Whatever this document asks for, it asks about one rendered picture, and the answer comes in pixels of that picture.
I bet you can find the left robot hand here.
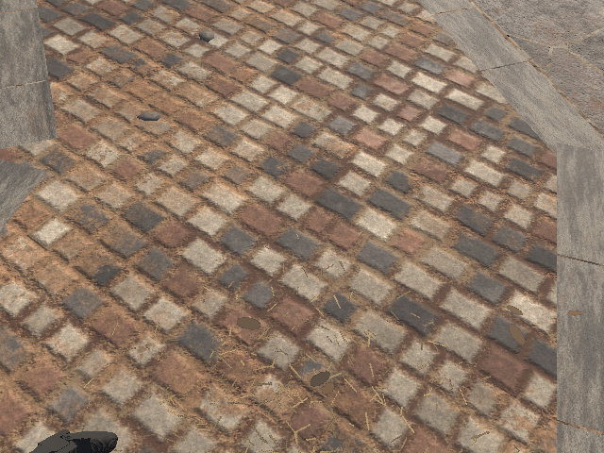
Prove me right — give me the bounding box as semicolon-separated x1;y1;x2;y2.
29;429;118;453

